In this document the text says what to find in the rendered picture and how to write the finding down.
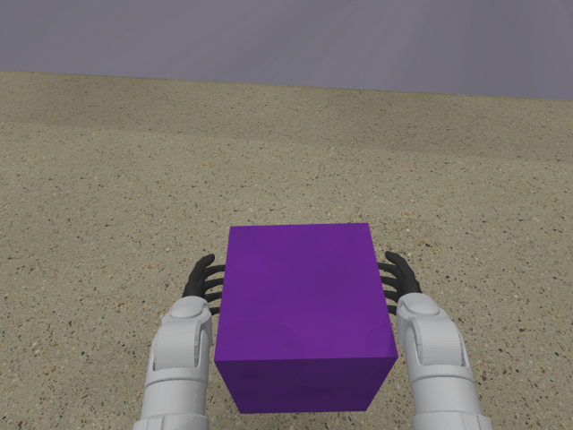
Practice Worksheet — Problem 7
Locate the left robot hand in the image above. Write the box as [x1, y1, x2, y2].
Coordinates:
[182, 254, 226, 315]

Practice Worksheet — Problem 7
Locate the right robot forearm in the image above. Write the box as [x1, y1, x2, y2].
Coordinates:
[396, 293, 494, 430]

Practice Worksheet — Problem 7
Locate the left robot forearm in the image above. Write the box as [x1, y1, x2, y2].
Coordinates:
[133, 296, 213, 430]

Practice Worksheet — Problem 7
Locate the carton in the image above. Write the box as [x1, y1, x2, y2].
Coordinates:
[214, 223, 398, 414]

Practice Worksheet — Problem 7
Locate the right robot hand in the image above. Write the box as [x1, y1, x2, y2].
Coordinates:
[377, 251, 422, 316]

